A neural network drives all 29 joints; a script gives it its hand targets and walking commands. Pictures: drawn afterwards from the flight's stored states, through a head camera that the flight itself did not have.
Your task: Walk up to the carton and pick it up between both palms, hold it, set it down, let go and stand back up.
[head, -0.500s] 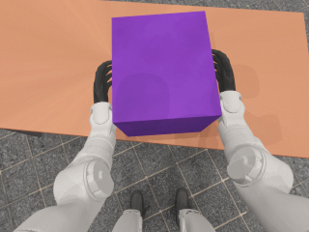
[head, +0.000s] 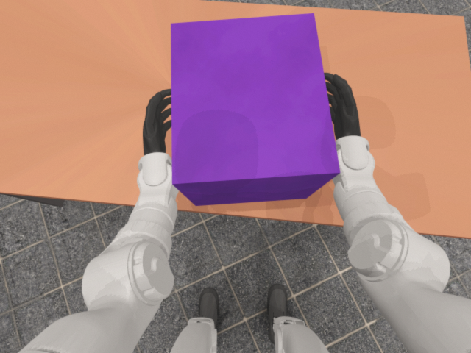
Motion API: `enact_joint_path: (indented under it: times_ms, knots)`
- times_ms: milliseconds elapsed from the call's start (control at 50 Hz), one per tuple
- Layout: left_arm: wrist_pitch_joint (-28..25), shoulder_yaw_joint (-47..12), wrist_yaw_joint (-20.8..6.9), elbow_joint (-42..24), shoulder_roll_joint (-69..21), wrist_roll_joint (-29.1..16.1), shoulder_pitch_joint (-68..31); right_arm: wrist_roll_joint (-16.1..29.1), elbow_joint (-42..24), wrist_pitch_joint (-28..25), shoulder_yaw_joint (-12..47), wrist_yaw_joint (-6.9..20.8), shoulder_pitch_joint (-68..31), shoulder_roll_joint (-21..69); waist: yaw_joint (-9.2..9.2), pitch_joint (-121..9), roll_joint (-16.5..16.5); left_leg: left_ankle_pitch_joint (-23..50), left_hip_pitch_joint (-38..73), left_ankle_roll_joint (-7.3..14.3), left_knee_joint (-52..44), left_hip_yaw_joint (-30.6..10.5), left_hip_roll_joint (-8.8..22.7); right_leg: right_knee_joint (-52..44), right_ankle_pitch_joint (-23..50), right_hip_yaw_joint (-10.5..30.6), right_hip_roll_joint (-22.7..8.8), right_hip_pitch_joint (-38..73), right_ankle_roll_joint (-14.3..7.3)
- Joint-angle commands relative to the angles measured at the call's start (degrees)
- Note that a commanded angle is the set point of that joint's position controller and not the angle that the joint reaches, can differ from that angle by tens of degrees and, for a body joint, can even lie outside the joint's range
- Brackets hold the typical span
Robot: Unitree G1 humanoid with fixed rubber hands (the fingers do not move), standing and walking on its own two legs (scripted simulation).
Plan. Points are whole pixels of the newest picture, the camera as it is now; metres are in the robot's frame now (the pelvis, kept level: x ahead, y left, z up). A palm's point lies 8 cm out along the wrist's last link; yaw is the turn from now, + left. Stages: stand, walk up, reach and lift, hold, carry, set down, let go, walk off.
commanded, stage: reach and lift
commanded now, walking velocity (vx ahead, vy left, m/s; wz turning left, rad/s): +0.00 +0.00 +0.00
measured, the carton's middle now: (247, 122) +0.48 +0.01 -0.07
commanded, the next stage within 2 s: none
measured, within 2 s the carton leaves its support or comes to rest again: leaves its support in 1.44 s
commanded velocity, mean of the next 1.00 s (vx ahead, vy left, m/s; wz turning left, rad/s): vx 0.00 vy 0.00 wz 0.00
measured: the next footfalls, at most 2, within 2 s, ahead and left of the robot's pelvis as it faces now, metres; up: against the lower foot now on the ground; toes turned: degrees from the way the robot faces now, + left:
none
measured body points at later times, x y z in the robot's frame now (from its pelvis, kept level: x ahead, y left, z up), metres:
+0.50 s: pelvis +0.00 +0.00 -0.01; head +0.20 +0.01 +0.40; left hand +0.45 +0.17 -0.05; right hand +0.47 -0.15 -0.04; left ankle -0.03 +0.14 -0.73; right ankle -0.01 -0.11 -0.72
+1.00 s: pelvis -0.01 +0.00 -0.03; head +0.17 +0.01 +0.38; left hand +0.44 +0.17 -0.06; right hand +0.46 -0.15 -0.04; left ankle -0.03 +0.14 -0.73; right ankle -0.01 -0.11 -0.72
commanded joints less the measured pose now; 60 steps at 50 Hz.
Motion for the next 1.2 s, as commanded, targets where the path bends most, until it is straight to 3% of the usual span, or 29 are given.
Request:
enact_joint_path:
  times_ms: [0, 180, 260, 280, 360, 420, 440, 520, 620, 800, 840, 920, 980, 1040, 1120, 1180]
  knots:
    - [0.2, -13.1, -5.9, 3.1, -27.1, 5.9, -24.4, -6.7, 8.5, 0.0, 11.4, 7.0, -16.2, 27.8, -1.52, -39.6, -0.9, 27.4, 18.6, -0.2, 3.8, 6.6, -1.6, 7.0, 30.4, -3.7, 0.7, 31.2, 1.5]
    - [0.0, -13.5, -5.8, 3.4, -27.1, 5.5, -24.6, -6.2, 9.4, -0.3, 11.6, 6.9, -16.5, 27.9, -1.53, -39.4, -0.9, 27.2, 17.9, -0.2, 4.1, 6.5, -1.6, 7.3, 30.3, -3.7, 0.7, 30.6, 1.4]
    - [-4.2, -12.2, -6.3, 8.5, -27.7, 4.9, -22.1, -8.3, 11.8, -2.9, 13.6, 6.3, -16.6, 31.7, -1.26, -40.3, -4.0, 18.2, 4.6, 0.5, 3.8, 5.7, -1.8, 13.9, 41.4, -2.0, -0.3, 40.8, 2.1]
    - [-4.6, -12.4, -6.3, 9.2, -28.0, 5.0, -22.0, -8.4, 12.3, -3.3, 13.9, 6.3, -16.4, 32.3, -0.63, -40.5, -3.5, 16.7, 3.2, 0.8, 3.7, 6.0, -2.0, 14.6, 40.4, -2.1, -0.5, 40.7, 2.0]
    - [-5.1, -13.6, -6.2, 11.9, -28.4, 4.5, -20.8, -6.8, 16.7, -5.0, 14.4, 6.3, -16.5, 30.9, -0.43, -38.7, -0.2, 22.0, 11.5, -0.7, 6.7, 5.4, -1.4, 13.1, 34.7, -3.2, 0.5, 30.7, 1.3]
    - [-6.0, -15.3, -6.0, 13.1, -27.8, 2.4, -20.1, -6.1, 17.6, -6.1, 15.8, 6.0, -17.2, 29.6, -0.82, -39.9, -2.4, 22.8, 9.8, -1.0, 8.4, 4.8, -1.2, 14.4, 37.1, -3.1, 1.1, 31.0, 1.1]
    - [-6.3, -15.9, -6.0, 13.4, -28.5, 2.3, -20.7, -5.7, 18.6, -6.6, 16.6, 6.0, -18.2, 29.7, -0.24, -39.9, -1.0, 23.8, 10.2, -1.0, 9.0, 4.5, -1.2, 15.0, 36.6, -3.1, 1.2, 29.6, 1.1]
    - [-7.1, -17.6, -6.2, 15.7, -28.2, 1.2, -20.6, -4.5, 20.0, -8.0, 18.1, 6.2, -19.8, 28.3, 0.34, -39.9, -1.2, 23.6, 10.8, -1.1, 11.0, 4.1, -1.2, 16.0, 33.6, -3.2, 1.7, 25.8, 0.8]
    - [-7.8, -19.8, -6.5, 18.2, -28.0, -1.4, -21.0, -2.7, 24.8, -8.7, 19.3, 5.8, -20.2, 27.7, 0.05, -40.9, 0.0, 21.9, 7.4, -1.7, 13.0, 3.9, -1.3, 18.2, 35.9, -2.5, 2.1, 26.7, 0.6]
    - [-8.8, -23.9, -7.7, 24.2, -27.4, -7.0, -21.4, 2.5, 28.4, -9.4, 25.2, 5.2, -23.3, 26.7, 0.27, -42.0, -1.0, 20.2, 4.1, -1.7, 18.0, 3.0, -2.1, 22.0, 36.4, -2.1, 3.0, 26.1, 1.2]
    - [-8.9, -25.1, -7.9, 24.4, -26.9, -8.6, -22.8, 3.7, 29.2, -9.5, 26.1, 5.0, -24.0, 25.9, -0.01, -42.8, -0.1, 20.1, 4.3, -1.5, 18.5, 2.3, -1.9, 22.5, 36.1, -2.0, 3.1, 24.5, 0.9]
    - [-9.3, -26.7, -8.0, 24.9, -27.2, -10.7, -23.2, 6.0, 30.4, -8.6, 29.3, 5.1, -24.5, 28.0, 0.91, -43.9, -1.5, 19.3, 2.8, -1.2, 20.2, 2.4, -2.6, 23.7, 34.7, -1.8, 3.9, 24.9, 1.2]
    - [-9.3, -28.8, -8.1, 25.2, -28.2, -13.0, -24.7, 8.4, 28.3, -8.4, 31.7, 4.9, -27.0, 28.5, 1.04, -44.9, 0.1, 21.4, 3.0, -1.5, 22.5, 1.9, -2.6, 25.5, 36.2, -1.6, 4.2, 24.2, 1.3]
    - [-9.7, -30.1, -8.2, 24.4, -28.5, -15.5, -26.7, 10.5, 27.5, -7.8, 33.8, 4.7, -28.1, 29.9, 1.06, -45.8, -0.6, 20.5, 2.8, -1.7, 23.8, 1.7, -2.8, 26.4, 34.9, -1.4, 4.8, 24.9, 1.5]
    - [-9.9, -33.2, -7.8, 21.2, -30.5, -18.8, -30.0, 12.2, 25.4, -6.9, 35.6, 4.4, -29.5, 30.7, -0.24, -47.6, -0.4, 20.8, 4.5, -1.8, 26.0, 0.8, -2.8, 27.4, 31.1, -1.8, 5.7, 21.3, 1.3]
    - [-10.0, -34.1, -7.6, 19.3, -31.4, -19.8, -31.8, 13.2, 25.3, -5.8, 36.1, 4.3, -30.2, 32.7, 0.19, -47.1, -0.3, 17.2, 3.9, -1.6, 26.7, 0.6, -3.1, 27.6, 27.7, -1.3, 5.7, 21.5, 1.3]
